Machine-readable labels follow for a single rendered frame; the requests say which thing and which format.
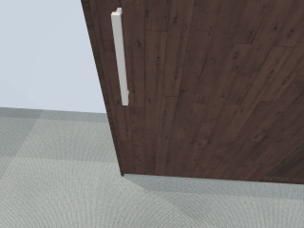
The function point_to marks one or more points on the wardrobe door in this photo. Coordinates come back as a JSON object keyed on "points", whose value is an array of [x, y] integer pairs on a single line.
{"points": [[215, 87], [291, 166]]}

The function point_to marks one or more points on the handle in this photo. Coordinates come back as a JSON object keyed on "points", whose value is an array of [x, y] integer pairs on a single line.
{"points": [[116, 20]]}

